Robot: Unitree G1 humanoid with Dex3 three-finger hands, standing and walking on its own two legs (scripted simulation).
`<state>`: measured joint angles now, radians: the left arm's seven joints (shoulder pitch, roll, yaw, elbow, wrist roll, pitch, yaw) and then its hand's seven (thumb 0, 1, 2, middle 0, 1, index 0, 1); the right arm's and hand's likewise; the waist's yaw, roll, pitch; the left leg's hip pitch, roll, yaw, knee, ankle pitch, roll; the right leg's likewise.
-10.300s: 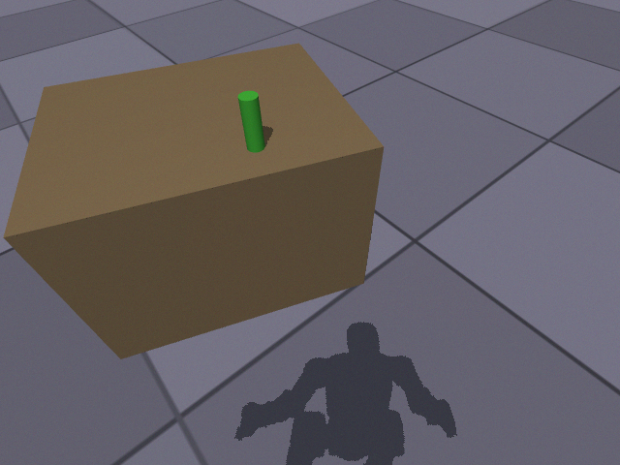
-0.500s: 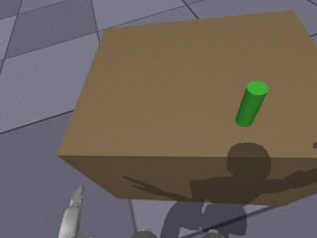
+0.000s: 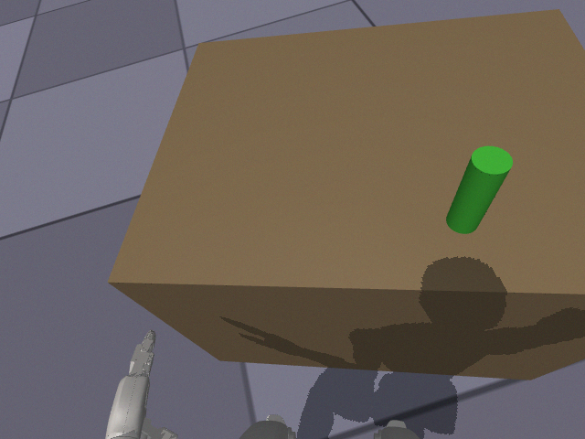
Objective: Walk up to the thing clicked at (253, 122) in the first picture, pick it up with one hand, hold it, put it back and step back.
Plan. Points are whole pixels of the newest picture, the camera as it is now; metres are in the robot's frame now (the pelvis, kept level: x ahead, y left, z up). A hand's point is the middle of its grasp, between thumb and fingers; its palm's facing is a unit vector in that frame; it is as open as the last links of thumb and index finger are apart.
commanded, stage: go down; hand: right
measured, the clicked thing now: (475, 194) +0.47 -0.21 +0.00
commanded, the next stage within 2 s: approach in 0.52 s
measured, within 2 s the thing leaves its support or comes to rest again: neither
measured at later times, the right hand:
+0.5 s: hand out of the picture +0.39 -0.39 +0.10, palm faces +0.18 +0.98 +0.05, open 17.5 cm
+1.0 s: hand out of the picture +0.42 -0.32 +0.03, palm faces +0.08 +0.99 +0.08, open 17.6 cm
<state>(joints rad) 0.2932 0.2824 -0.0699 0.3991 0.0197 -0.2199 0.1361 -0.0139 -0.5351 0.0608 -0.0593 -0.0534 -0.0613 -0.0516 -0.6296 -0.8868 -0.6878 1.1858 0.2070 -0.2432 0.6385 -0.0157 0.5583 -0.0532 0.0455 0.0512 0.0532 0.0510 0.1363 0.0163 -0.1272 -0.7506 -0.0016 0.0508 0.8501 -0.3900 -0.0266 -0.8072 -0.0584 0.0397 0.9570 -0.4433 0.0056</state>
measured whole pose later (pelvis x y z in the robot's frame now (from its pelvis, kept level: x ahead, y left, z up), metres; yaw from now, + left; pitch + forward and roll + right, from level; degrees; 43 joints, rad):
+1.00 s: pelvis -0.01 -0.01 -0.02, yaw +1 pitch +20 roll +4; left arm 0.31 0.28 -0.03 0.31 0.04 -0.23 0.10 -0.01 -0.52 0.04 -0.07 -0.06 -0.07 -0.05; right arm -0.63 -0.71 -0.58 1.16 0.21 -0.33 0.56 -0.01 0.58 -0.06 0.03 0.05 0.05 0.05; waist 0.15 0.03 -0.13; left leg -0.86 0.01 0.04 0.94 -0.41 -0.04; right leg -0.92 -0.05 0.03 1.04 -0.47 -0.01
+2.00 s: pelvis -0.01 +0.00 -0.04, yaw +1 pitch +20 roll +3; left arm 0.44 0.24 0.06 0.02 0.05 -0.06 -0.01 -0.01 -0.57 0.08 -0.06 -0.05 -0.05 -0.05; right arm -0.62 -0.39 -0.46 0.99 0.08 -0.41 0.14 -0.02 0.52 -0.03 0.11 0.06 0.11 0.06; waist 0.18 0.00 -0.16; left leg -0.96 0.00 0.02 1.08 -0.47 -0.03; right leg -0.99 -0.06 0.02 1.15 -0.52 0.01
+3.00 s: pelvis -0.02 +0.00 -0.04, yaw +2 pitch +22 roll +3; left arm 0.39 0.26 0.05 0.01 0.06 -0.02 -0.01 -0.01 -0.52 0.04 -0.06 -0.06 -0.07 -0.05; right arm -0.72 -0.48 -0.51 1.10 0.04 -0.41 0.13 -0.03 0.00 -1.09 0.90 1.10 0.93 1.10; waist 0.22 0.00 -0.14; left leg -1.02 -0.01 0.03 1.10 -0.46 -0.02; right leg -1.05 -0.07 0.03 1.18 -0.51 0.01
